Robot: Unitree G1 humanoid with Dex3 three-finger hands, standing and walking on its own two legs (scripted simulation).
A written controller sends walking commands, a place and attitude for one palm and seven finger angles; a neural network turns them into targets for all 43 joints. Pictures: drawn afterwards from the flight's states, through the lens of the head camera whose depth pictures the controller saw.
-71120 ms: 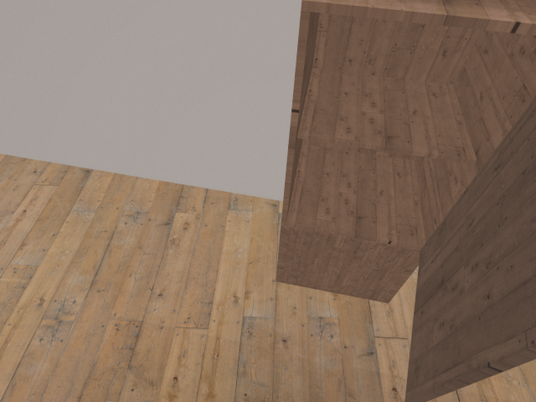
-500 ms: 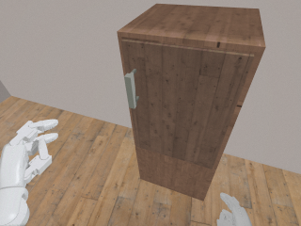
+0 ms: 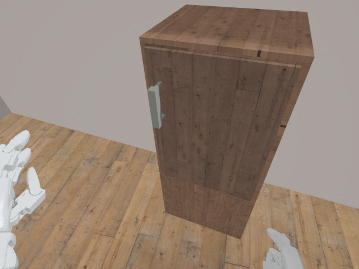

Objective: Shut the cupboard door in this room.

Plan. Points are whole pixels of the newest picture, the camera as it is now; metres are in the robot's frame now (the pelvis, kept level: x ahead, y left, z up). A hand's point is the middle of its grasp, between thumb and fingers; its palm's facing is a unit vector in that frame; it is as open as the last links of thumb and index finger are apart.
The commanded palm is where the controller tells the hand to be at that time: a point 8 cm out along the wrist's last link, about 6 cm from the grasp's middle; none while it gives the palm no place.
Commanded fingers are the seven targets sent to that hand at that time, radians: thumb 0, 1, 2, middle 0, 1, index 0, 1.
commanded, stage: step back with the hand held close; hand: left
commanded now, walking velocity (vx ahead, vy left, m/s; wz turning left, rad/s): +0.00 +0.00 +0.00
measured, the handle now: (158, 104) +0.58 +0.14 +0.07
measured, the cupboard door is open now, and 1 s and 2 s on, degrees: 0 0 0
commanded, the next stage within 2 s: stop stepping back and stand still in 1.36 s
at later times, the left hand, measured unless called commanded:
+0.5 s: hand (37, 193) +0.19 +0.27 +0.15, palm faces +0.36 -0.80 -0.48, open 7.4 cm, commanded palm +0.13 +0.31 +0.17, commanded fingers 0.00 0.90 0.90 -0.20 -0.30 -0.20 -0.30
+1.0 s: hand out of the picture +0.07 +0.29 +0.16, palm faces +0.51 -0.72 -0.46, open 7.4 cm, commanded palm +0.01 +0.32 +0.17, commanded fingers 0.00 0.90 0.90 -0.20 -0.30 -0.20 -0.30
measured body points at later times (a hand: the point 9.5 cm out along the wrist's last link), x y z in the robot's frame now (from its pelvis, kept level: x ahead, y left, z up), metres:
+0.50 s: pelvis -0.02 +0.01 -0.01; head -0.02 +0.01 +0.44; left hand +0.16 +0.31 +0.18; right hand +0.15 -0.24 -0.08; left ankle +0.01 +0.09 -0.74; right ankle -0.02 -0.11 -0.74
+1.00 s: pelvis -0.11 +0.01 -0.03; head -0.11 +0.02 +0.42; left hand +0.04 +0.33 +0.19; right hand +0.06 -0.22 -0.11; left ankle +0.01 +0.09 -0.74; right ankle -0.04 -0.11 -0.74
